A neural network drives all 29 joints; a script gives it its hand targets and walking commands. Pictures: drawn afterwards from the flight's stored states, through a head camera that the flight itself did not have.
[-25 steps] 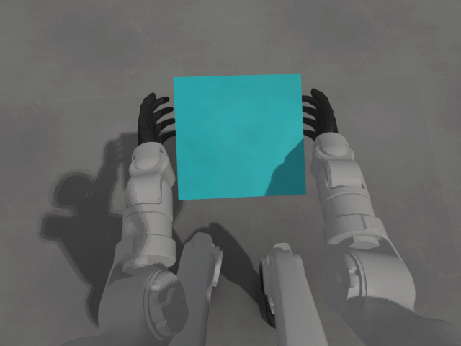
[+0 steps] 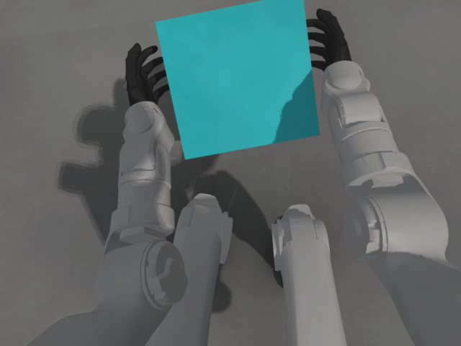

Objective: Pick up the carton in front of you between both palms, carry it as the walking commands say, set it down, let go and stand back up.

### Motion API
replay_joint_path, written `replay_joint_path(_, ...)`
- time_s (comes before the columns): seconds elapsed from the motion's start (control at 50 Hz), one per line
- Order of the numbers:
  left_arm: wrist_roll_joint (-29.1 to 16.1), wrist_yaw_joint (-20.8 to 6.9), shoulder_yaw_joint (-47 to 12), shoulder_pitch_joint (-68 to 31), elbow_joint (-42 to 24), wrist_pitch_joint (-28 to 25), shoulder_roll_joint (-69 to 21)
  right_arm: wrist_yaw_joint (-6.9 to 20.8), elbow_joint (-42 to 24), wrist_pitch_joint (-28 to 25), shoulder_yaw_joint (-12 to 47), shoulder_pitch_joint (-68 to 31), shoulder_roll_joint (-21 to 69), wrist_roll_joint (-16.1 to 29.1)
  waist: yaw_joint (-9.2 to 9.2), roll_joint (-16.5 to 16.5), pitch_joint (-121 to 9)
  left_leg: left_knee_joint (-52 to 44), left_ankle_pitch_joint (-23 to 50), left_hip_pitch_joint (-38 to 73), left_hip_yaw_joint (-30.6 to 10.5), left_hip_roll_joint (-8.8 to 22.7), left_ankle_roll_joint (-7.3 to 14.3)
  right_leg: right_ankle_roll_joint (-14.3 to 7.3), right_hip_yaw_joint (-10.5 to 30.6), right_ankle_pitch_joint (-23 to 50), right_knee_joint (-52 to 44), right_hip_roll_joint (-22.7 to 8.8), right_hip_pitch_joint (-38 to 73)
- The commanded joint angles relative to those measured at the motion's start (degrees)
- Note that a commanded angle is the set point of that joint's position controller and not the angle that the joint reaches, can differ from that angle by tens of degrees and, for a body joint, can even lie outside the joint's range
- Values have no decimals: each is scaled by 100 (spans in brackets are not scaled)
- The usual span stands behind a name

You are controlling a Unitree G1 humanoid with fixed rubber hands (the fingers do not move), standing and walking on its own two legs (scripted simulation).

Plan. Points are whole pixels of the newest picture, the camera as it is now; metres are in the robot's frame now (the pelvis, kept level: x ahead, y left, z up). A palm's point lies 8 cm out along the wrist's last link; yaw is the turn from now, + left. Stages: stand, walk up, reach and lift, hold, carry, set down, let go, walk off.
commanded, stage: set down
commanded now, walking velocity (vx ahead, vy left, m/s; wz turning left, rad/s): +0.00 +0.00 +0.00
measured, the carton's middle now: (238, 88) +0.51 +0.04 -0.24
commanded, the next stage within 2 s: none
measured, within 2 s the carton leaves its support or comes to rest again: rests again in 0.86 s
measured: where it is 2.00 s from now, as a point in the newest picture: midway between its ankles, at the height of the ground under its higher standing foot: (245, 258)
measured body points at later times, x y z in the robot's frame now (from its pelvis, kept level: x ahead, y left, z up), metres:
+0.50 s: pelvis +0.01 -0.01 -0.06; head +0.36 -0.02 +0.22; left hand +0.48 +0.20 -0.22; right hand +0.57 -0.09 -0.23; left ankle +0.13 +0.14 -0.42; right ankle +0.09 -0.11 -0.42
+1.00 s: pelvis +0.01 -0.01 -0.07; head +0.36 -0.03 +0.21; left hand +0.50 +0.20 -0.23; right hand +0.57 -0.10 -0.24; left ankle +0.13 +0.14 -0.42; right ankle +0.09 -0.11 -0.42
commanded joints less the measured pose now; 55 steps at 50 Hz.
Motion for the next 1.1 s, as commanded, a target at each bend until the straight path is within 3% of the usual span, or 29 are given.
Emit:
replay_joint_path(0.0, -471, -1461, -2826, -3853, 223, -40, -3933, 1385, -267, -342, 1974, -3126, 4952, 636, 319, -705, -6104, -108, 1466, 3414, 1262, -122, 151, -136, -600, 1293, -865, 27, 2957)
replay_joint_path(0.2, -778, -1418, -2631, -4420, 155, -203, -3351, 1247, -44, -462, 2317, -3756, 4450, 1003, 564, -1033, -6043, 581, 1650, 2978, 1368, 30, 114, -120, -491, 1693, -207, -79, 3147)
replay_joint_path(0.26, -980, -1382, -2858, -4469, 96, -251, -3573, 1189, -271, -541, 2448, -4075, 4507, 1225, 506, -914, -6263, 737, 1957, 3373, 1373, 17, 118, -147, -527, 1849, -83, -60, 3023)
replay_joint_path(0.32, -799, -1458, -2669, -4256, 472, -182, -3747, 1220, 337, -541, 1965, -3421, 4380, 912, 325, -579, -5575, 807, 1918, 3029, 1357, 34, 54, -226, -475, 1870, 2, -94, 2805)
replay_joint_path(0.4, -741, -1553, -2574, -4098, 563, -176, -3724, 1301, 809, -507, 1615, -2940, 4367, 576, 84, -499, -5013, 873, 1918, 2803, 1272, -30, 45, -294, -561, 1794, 49, -77, 2319)
replay_joint_path(0.48, -641, -1545, -2379, -3861, 803, -224, -3607, 1309, 892, -579, 1572, -2945, 4238, 490, 147, -535, -4735, 926, 1966, 2753, 1216, -84, 72, -322, -533, 1710, 110, -90, 2031)
replay_joint_path(0.62, -354, -1553, -1807, -3782, 1138, -175, -3076, 1388, 1209, -516, 1226, -2888, 3745, 157, 59, -617, -4052, 899, 1328, 2193, 1174, -95, 133, -382, -444, 1147, 53, -157, 1666)
replay_joint_path(0.72, -91, -1562, -1418, -3587, 1434, -133, -2779, 1460, 1339, -481, 1036, -2923, 3403, 42, 128, -550, -3701, 894, 1083, 2043, 1169, -88, 182, -418, -389, 889, 64, -185, 1417)
replay_joint_path(1.08, 180, -1653, -777, -2718, 2108, -218, -2149, 1464, 1612, -542, 890, -2229, 2774, -117, 27, -560, -3071, 1041, 1202, 1512, 1066, -49, 277, -495, -192, 1559, 191, -357, 1225)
